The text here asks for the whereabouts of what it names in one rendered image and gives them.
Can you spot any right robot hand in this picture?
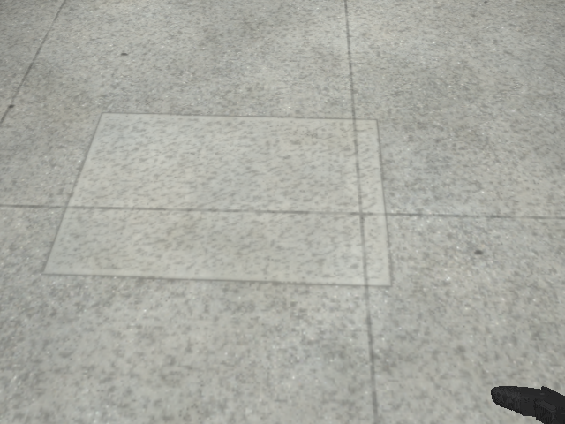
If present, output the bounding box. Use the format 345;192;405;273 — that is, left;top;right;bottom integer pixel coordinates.
491;386;565;424

